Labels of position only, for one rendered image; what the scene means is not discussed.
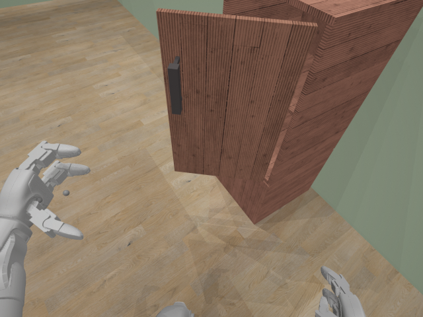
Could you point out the robot left forearm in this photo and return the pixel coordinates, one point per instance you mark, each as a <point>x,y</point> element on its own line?
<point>14,235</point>

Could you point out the handle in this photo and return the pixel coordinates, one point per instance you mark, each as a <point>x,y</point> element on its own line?
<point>174,86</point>

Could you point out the robot right hand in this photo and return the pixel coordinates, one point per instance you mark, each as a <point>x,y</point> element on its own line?
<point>345,305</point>

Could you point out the cupboard door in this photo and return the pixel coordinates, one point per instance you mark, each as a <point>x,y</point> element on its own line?
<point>238,76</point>

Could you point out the left robot shin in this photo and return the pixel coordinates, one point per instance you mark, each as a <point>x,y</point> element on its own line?
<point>180,303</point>

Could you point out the robot left hand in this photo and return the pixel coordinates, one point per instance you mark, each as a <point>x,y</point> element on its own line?
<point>23,186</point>

